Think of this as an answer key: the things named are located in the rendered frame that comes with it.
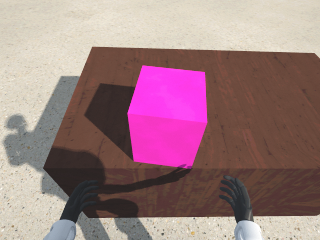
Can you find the pedestal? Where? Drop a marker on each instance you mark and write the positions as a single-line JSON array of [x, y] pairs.
[[263, 127]]

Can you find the carton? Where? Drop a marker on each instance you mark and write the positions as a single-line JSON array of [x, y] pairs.
[[167, 116]]

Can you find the right robot forearm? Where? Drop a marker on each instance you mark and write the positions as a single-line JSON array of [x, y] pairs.
[[247, 230]]

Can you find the robot left hand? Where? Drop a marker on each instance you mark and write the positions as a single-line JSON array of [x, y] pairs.
[[76, 204]]

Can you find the left robot forearm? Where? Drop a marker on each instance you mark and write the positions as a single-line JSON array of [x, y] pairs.
[[62, 230]]

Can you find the robot right hand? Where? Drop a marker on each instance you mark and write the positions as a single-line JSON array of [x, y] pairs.
[[240, 201]]

